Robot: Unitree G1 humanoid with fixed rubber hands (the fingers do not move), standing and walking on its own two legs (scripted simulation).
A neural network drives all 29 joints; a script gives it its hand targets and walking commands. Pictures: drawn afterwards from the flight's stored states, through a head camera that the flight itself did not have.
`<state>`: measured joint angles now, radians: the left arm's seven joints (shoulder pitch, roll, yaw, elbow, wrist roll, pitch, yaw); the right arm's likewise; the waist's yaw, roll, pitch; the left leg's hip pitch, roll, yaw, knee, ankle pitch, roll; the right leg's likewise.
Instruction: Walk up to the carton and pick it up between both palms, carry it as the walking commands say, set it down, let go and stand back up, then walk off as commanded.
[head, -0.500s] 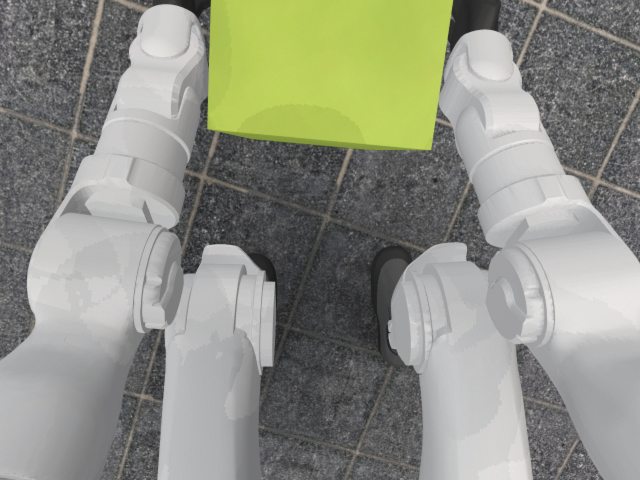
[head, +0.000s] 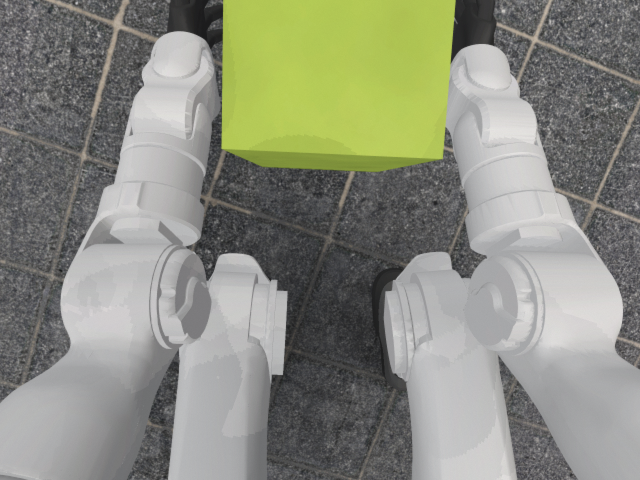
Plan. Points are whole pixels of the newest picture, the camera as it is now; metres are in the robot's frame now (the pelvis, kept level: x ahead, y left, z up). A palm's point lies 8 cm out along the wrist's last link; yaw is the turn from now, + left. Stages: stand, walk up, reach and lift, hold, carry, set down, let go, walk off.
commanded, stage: reach and lift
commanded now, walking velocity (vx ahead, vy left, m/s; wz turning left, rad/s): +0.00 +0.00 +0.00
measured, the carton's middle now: (329, 47) +0.55 +0.01 -0.22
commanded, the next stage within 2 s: none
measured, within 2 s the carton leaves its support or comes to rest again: leaves its support in 0.06 s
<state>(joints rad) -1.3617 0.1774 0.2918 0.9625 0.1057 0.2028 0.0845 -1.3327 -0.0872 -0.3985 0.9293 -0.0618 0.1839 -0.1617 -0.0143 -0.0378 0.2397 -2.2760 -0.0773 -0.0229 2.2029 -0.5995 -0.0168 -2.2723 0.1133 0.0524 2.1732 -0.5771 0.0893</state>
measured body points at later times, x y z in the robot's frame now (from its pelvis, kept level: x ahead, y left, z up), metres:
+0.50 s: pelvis +0.00 +0.00 +0.03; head +0.33 +0.03 +0.32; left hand +0.55 +0.15 -0.10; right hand +0.54 -0.12 -0.10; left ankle +0.10 +0.11 -0.34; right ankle +0.11 -0.13 -0.34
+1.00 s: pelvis +0.00 +0.00 +0.07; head +0.32 +0.03 +0.39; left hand +0.54 +0.15 -0.04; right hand +0.53 -0.12 -0.04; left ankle +0.10 +0.12 -0.34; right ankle +0.11 -0.13 -0.34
